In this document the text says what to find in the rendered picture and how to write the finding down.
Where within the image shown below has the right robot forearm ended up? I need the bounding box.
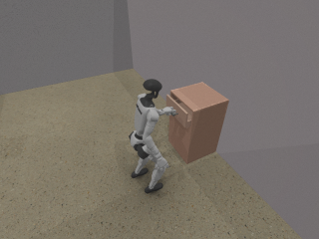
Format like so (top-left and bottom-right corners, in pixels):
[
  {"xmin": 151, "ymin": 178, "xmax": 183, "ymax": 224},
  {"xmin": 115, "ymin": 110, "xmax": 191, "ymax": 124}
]
[{"xmin": 145, "ymin": 136, "xmax": 162, "ymax": 161}]

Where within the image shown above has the right robot foot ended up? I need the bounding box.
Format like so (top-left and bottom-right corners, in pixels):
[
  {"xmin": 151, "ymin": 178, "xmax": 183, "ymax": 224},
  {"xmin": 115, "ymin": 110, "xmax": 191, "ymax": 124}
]
[{"xmin": 145, "ymin": 183, "xmax": 163, "ymax": 194}]

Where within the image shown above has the drawer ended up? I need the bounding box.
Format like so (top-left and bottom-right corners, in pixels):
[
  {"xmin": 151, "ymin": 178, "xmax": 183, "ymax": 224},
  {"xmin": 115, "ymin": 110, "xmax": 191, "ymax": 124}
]
[{"xmin": 165, "ymin": 95, "xmax": 192, "ymax": 128}]

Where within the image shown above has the right robot hand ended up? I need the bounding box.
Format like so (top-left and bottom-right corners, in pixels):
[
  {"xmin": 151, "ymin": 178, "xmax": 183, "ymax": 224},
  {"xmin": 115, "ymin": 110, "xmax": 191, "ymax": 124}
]
[{"xmin": 157, "ymin": 158, "xmax": 169, "ymax": 172}]

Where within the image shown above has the left robot hand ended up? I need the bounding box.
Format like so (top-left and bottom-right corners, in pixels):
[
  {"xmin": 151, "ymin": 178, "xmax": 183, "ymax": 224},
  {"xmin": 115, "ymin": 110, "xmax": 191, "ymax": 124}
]
[{"xmin": 163, "ymin": 107, "xmax": 176, "ymax": 116}]

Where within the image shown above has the robot left upper arm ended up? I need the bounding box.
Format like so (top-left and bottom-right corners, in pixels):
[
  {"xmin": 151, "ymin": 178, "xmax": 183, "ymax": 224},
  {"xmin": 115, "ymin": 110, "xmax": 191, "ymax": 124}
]
[{"xmin": 138, "ymin": 93, "xmax": 147, "ymax": 99}]

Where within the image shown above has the cabinet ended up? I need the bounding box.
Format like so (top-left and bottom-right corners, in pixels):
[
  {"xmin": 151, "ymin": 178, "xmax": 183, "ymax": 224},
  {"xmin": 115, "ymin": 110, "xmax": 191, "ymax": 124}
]
[{"xmin": 168, "ymin": 82, "xmax": 229, "ymax": 164}]

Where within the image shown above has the robot right shin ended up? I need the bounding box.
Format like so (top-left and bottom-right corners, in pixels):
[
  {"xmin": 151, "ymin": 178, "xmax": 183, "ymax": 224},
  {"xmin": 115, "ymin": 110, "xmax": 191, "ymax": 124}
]
[{"xmin": 149, "ymin": 166, "xmax": 166, "ymax": 189}]

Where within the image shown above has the robot right upper arm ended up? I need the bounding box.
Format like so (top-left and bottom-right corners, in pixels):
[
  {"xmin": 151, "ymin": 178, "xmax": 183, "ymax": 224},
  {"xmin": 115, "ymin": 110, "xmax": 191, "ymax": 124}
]
[{"xmin": 143, "ymin": 109, "xmax": 160, "ymax": 142}]

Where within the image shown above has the left robot forearm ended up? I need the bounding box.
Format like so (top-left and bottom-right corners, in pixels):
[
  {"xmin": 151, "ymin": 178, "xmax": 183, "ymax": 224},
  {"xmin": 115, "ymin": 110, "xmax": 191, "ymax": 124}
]
[{"xmin": 157, "ymin": 109, "xmax": 164, "ymax": 116}]

